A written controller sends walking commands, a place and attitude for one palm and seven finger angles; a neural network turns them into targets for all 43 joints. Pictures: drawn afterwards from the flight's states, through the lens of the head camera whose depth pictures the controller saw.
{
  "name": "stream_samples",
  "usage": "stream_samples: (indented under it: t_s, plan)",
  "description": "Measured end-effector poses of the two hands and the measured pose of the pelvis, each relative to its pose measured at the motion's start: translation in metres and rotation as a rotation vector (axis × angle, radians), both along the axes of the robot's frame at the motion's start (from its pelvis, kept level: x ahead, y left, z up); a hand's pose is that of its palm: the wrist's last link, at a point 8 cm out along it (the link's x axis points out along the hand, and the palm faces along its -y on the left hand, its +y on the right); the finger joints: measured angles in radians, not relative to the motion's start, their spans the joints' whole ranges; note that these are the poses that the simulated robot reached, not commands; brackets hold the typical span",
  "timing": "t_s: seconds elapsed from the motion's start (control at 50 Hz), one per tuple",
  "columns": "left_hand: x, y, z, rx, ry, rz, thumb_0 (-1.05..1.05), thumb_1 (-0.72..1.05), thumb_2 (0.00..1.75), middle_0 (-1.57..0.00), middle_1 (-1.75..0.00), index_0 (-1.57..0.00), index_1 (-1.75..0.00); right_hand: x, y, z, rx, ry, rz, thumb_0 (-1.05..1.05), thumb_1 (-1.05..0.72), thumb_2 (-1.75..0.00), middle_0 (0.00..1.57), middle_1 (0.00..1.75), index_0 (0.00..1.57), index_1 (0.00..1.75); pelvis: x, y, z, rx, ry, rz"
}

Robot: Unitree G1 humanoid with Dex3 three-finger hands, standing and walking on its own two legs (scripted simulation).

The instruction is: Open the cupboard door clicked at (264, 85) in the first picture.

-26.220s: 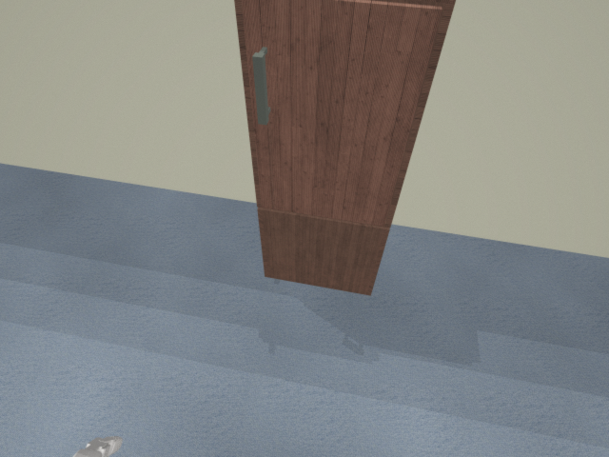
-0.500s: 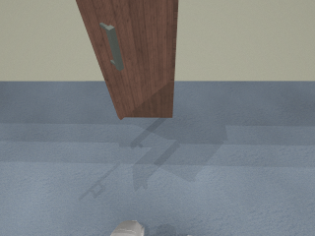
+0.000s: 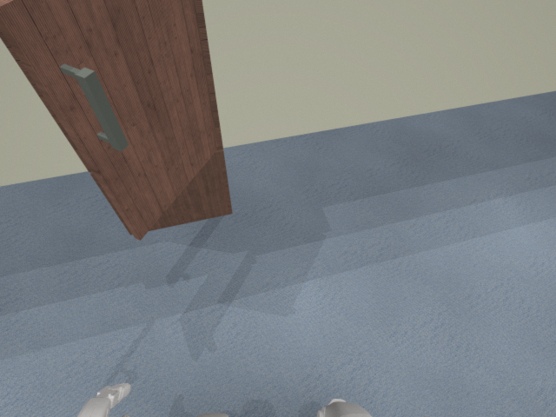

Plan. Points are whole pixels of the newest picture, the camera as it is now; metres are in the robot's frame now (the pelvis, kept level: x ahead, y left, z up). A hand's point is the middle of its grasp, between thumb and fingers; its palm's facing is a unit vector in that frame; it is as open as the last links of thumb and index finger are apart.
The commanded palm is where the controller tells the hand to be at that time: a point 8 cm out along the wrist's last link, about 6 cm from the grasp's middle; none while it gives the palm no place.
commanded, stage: walk to a spot facing it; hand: left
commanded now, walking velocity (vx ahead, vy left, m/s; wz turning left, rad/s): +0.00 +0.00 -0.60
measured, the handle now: (95, 110) +0.55 +0.37 +0.07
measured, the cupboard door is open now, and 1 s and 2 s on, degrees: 48 48 48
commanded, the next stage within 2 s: none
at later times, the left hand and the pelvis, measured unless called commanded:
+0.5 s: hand (207, 368) +0.20 +0.14 -0.16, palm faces -0.32 -0.92 -0.22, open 7.4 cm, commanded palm none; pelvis +0.02 -0.02 -0.01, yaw -18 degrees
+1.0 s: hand (282, 311) +0.30 +0.02 -0.15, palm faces -0.61 -0.77 -0.16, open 7.4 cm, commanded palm none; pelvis +0.08 -0.07 +0.01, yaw -37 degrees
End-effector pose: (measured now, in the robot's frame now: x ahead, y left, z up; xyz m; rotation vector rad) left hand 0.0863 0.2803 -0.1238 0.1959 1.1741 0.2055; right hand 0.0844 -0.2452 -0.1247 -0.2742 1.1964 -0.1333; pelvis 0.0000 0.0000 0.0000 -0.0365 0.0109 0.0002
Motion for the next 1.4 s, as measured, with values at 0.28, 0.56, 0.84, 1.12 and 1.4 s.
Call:
stream_samples:
  t_s: [0.28,0.56,0.84,1.12,1.4]
  plan:
    - [0.061,-0.036,-0.021,-0.020,0.039,-0.240,0.00,0.90,0.90,-0.20,-0.30,-0.20,-0.30,-0.062,-0.035,-0.001,-0.067,-0.012,-0.258,0.01,-0.90,-0.90,0.20,0.30,0.20,0.30,0.011,0.006,-0.013,0.026,0.010,-0.192]
    - [0.119,-0.102,-0.010,-0.024,-0.038,-0.428,0.00,0.90,0.90,-0.20,-0.30,-0.20,-0.30,-0.132,-0.040,-0.015,0.008,0.113,-0.453,0.01,-0.90,-0.90,0.21,0.30,0.20,0.30,0.015,-0.026,-0.012,0.025,-0.006,-0.348]
    - [0.152,-0.117,-0.018,-0.062,0.107,-0.559,0.01,0.90,0.90,-0.20,-0.30,-0.20,-0.30,-0.107,-0.027,0.014,-0.029,-0.043,-0.568,0.01,-0.90,-0.90,0.20,0.30,0.20,0.30,0.057,-0.028,0.001,0.013,0.002,-0.541]
    - [0.292,-0.300,-0.008,-0.106,-0.144,-0.828,0.00,0.90,0.90,-0.20,-0.30,-0.20,-0.30,-0.195,-0.022,-0.015,0.123,0.286,-0.859,0.01,-0.90,-0.90,0.20,0.30,0.20,0.30,0.101,-0.117,-0.018,0.030,-0.021,-0.683]
    - [0.312,-0.329,-0.034,-0.069,0.148,-0.842,0.00,0.91,0.90,-0.21,-0.30,-0.21,-0.30,-0.025,-0.149,0.002,-0.025,-0.094,-0.872,0.01,-0.91,-0.90,0.20,0.30,0.20,0.30,0.197,-0.180,-0.010,0.009,0.003,-0.833]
